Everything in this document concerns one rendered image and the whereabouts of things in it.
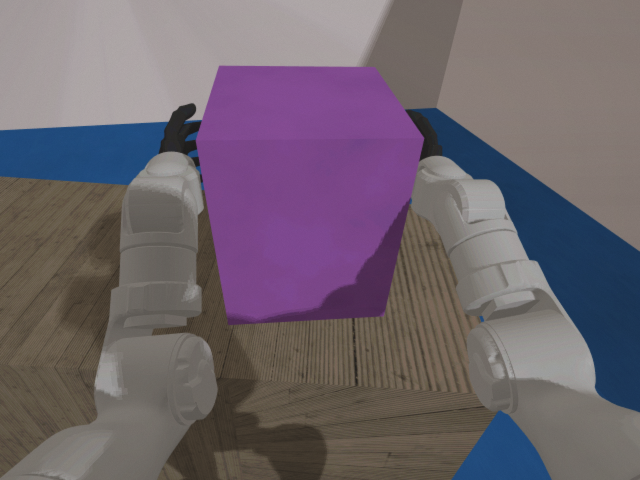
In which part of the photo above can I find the left robot hand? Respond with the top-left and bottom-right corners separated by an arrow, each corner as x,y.
159,103 -> 203,183

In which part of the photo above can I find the left robot forearm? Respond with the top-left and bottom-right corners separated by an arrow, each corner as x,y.
94,152 -> 204,413

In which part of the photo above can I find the robot left upper arm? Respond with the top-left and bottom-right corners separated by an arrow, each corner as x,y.
0,333 -> 218,480

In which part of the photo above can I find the right robot hand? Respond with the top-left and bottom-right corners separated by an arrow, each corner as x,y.
406,110 -> 442,162

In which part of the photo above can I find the robot right upper arm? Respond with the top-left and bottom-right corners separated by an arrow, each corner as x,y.
467,309 -> 640,480

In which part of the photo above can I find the carton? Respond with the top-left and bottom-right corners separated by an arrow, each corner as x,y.
196,66 -> 424,325

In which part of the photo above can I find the pedestal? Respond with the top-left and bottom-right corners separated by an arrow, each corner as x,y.
0,176 -> 498,480

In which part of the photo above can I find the right robot forearm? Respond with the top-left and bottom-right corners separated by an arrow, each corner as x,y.
411,156 -> 596,386

